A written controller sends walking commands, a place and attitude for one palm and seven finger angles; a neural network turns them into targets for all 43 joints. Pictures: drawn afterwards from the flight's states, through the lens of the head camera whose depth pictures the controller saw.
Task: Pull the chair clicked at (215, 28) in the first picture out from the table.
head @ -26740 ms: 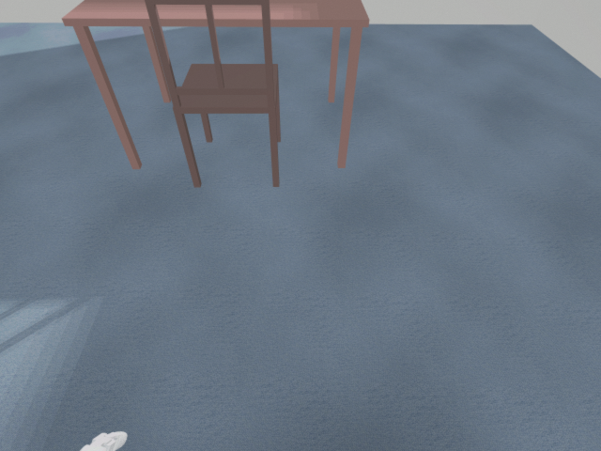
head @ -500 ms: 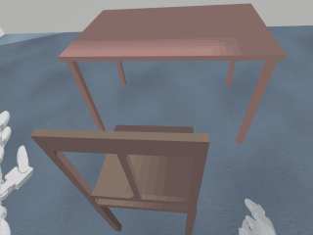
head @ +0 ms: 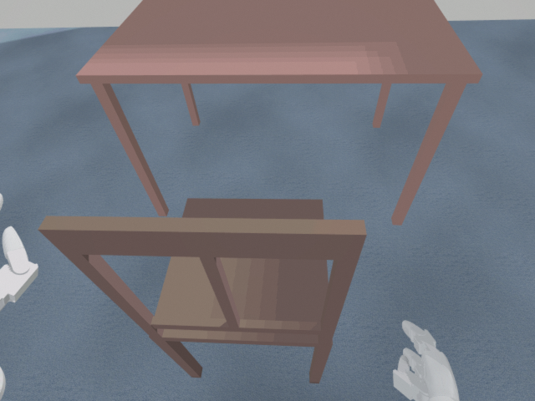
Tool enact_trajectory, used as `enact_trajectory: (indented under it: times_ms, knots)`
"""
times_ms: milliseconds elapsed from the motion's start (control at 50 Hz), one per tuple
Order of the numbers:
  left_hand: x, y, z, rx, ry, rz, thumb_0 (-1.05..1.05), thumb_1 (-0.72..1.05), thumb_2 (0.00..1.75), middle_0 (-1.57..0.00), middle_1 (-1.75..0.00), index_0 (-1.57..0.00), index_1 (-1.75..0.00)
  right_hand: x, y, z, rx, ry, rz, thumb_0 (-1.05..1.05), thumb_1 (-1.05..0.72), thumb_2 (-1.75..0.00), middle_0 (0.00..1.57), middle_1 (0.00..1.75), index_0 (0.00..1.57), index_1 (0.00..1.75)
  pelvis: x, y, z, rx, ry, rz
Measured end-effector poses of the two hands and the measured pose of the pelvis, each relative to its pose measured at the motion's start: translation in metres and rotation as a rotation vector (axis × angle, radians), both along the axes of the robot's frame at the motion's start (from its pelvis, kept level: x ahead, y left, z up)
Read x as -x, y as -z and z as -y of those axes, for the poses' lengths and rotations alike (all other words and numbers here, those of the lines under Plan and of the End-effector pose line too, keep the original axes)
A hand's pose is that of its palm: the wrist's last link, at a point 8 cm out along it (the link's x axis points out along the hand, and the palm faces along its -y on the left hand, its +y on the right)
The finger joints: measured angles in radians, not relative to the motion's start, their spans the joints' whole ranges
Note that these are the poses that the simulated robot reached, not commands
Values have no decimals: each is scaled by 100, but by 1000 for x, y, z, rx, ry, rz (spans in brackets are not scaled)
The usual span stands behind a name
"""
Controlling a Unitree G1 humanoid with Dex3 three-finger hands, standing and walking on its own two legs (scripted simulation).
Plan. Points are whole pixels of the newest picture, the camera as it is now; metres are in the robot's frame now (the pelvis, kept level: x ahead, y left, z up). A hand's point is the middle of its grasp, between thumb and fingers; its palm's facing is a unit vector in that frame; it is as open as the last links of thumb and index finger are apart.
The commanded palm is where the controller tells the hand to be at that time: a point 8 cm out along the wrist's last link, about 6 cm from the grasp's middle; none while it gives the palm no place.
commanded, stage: step back with the hand held close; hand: left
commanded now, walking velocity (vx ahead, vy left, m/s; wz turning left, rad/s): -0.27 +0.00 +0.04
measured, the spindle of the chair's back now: (223, 294) +0.30 +0.13 -0.08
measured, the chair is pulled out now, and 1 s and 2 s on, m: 0.53 0.53 0.53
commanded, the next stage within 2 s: stop stepping back and stand still in 1.90 s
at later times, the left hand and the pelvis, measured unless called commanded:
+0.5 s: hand (20, 343) +0.13 +0.26 +0.15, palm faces +0.50 -0.70 -0.51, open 7.4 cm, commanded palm +0.08 +0.29 +0.18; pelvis -0.06 -0.01 -0.01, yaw +0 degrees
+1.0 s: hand out of the picture +0.10 +0.27 +0.17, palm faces +0.55 -0.66 -0.51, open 7.4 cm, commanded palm +0.03 +0.29 +0.18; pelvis -0.09 -0.01 -0.01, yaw +3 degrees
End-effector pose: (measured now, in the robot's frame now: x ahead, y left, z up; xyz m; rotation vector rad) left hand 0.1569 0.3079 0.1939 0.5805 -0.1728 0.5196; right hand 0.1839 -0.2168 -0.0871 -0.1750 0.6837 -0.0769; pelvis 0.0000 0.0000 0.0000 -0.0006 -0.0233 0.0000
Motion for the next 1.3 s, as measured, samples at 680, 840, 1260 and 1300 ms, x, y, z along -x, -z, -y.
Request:
enact_trajectory:
  times_ms: [680,840,1260,1300]
  knots:
    - [84,2,22,-77,51,11,2,89,90,-21,-30,-21,-30,116,2,37,82,61,-80,2,-90,-90,20,30,20,30,81,6,14,-18,-29,-20]
    - [103,1,11,-133,-6,30,1,89,90,-21,-30,-21,-30,122,12,36,60,67,-64,2,-90,-90,20,30,20,30,85,13,13,-28,-50,-6]
    - [97,-7,26,-188,34,144,1,89,90,-21,-30,-21,-30,95,18,35,61,21,-24,1,-90,-90,20,30,20,30,82,25,23,-33,-71,-24]
    - [95,-8,30,-170,44,154,1,89,90,-21,-30,-21,-30,95,18,37,66,18,-38,1,-90,-90,20,30,20,30,83,23,24,-32,-72,-32]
